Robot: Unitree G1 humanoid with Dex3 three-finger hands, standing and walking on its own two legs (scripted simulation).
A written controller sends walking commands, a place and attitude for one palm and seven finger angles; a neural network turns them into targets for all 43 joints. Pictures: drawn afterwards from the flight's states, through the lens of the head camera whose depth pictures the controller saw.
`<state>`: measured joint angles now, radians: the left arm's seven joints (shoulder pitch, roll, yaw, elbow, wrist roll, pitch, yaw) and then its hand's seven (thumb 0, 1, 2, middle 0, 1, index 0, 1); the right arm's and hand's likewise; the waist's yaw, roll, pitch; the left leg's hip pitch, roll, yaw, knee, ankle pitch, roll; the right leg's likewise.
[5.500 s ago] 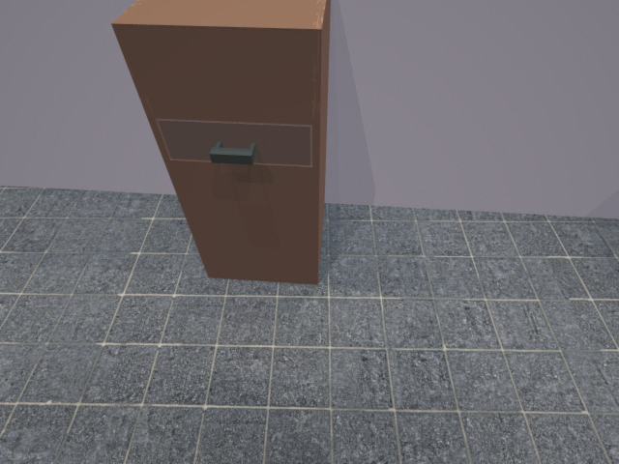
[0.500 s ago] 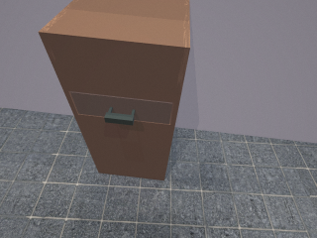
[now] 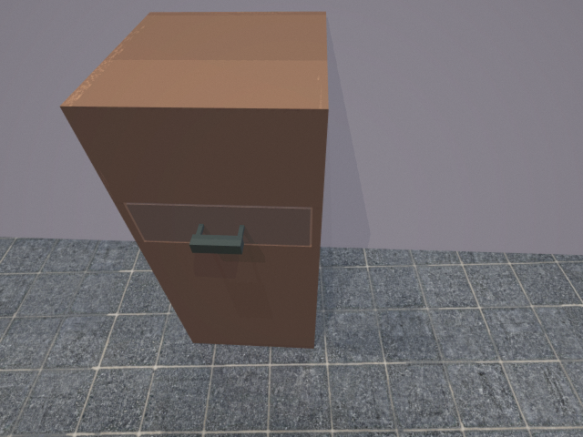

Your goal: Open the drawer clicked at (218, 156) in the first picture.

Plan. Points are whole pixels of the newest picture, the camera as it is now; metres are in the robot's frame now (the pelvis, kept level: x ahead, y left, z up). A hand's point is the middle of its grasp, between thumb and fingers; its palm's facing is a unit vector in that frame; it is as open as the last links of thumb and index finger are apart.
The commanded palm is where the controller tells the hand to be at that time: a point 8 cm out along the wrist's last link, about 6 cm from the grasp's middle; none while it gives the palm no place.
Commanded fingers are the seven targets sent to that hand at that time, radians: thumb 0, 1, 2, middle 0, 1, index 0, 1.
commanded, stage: come to a stop and stand still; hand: left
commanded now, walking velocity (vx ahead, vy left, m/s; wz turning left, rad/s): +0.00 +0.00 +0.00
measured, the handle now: (219, 236) +0.53 +0.19 -0.11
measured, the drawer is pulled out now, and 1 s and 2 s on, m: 0.00 0.00 0.00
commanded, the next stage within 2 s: look again from close up in 0.66 s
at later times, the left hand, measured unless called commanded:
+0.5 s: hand out of the picture +0.04 +0.18 -0.17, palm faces +0.01 -0.98 -0.20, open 7.4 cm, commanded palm none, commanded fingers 0.00 0.90 0.90 -0.20 -0.30 -0.20 -0.30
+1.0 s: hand out of the picture +0.04 +0.19 -0.17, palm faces +0.01 -0.98 -0.20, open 7.4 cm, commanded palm none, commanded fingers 0.00 0.90 0.90 -0.20 -0.30 -0.20 -0.30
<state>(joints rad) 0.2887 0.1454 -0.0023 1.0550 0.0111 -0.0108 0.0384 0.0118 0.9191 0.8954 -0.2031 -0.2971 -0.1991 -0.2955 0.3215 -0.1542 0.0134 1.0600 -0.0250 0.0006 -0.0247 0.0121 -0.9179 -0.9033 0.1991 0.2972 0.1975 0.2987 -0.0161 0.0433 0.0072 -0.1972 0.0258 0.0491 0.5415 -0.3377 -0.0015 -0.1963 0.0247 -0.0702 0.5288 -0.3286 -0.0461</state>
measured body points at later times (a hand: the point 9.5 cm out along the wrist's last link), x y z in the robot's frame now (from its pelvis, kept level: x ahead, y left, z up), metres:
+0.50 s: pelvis +0.04 +0.01 +0.00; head +0.05 +0.01 +0.45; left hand +0.04 +0.23 -0.16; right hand +0.04 -0.22 -0.16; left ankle -0.03 +0.12 -0.73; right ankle -0.03 -0.09 -0.73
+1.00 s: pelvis +0.04 +0.02 +0.00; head +0.05 +0.02 +0.45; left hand +0.04 +0.24 -0.16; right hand +0.03 -0.20 -0.16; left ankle -0.03 +0.12 -0.73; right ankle -0.03 -0.09 -0.73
